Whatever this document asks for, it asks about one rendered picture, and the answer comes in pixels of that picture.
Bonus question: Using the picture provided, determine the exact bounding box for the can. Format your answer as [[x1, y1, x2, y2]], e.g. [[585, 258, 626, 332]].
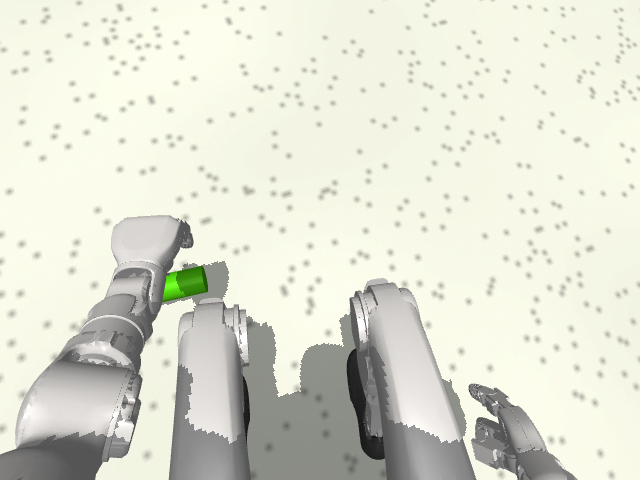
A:
[[162, 266, 208, 302]]

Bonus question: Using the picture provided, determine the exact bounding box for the right robot foot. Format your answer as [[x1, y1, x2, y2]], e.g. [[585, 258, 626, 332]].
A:
[[347, 349, 385, 460]]

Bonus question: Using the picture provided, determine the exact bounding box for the right robot hand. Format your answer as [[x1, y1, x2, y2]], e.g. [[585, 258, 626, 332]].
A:
[[468, 384, 548, 476]]

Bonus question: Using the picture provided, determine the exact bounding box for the right robot arm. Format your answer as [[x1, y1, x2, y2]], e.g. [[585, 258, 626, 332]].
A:
[[515, 450, 577, 480]]

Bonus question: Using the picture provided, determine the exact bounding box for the left robot hand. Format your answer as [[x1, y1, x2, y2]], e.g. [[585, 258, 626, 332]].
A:
[[111, 216, 193, 276]]

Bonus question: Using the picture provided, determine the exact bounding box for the left robot arm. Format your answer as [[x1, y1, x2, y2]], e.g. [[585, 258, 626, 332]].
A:
[[0, 261, 166, 480]]

